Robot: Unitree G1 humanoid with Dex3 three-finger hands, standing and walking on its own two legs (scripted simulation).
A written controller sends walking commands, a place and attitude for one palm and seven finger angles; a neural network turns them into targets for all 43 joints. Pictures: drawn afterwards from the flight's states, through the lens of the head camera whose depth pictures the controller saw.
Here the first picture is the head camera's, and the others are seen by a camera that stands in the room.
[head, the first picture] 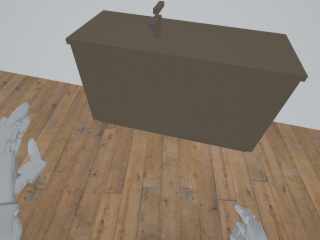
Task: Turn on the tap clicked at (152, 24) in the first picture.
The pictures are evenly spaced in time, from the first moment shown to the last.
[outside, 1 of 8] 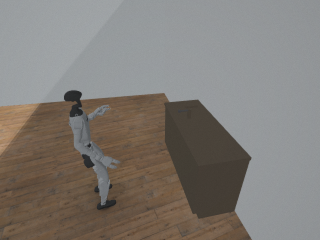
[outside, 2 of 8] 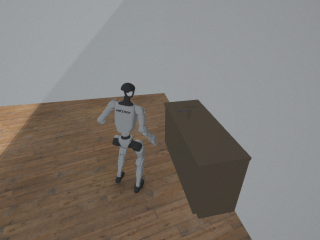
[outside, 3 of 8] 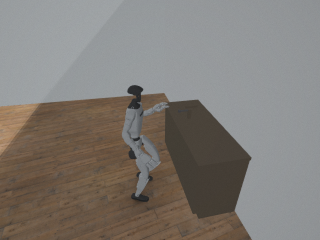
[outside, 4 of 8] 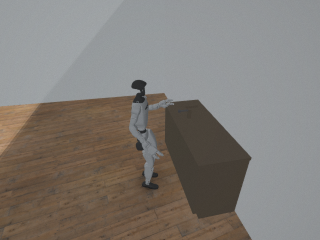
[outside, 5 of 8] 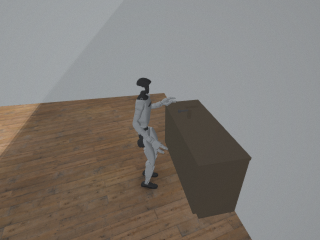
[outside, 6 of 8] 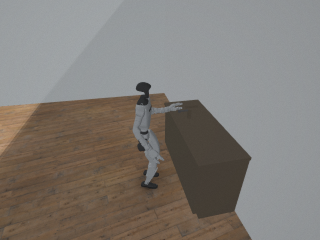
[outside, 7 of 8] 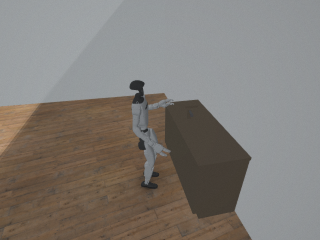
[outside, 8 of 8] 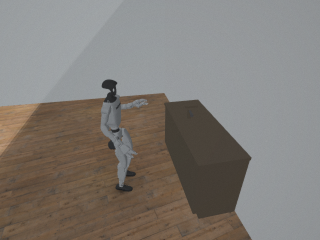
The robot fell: no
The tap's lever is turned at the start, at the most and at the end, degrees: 0 82 82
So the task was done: yes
